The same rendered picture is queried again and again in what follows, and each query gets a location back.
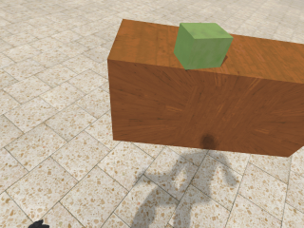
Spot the carton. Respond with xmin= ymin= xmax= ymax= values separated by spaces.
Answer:
xmin=174 ymin=23 xmax=234 ymax=70

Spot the pedestal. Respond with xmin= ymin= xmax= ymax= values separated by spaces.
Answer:
xmin=107 ymin=19 xmax=304 ymax=158

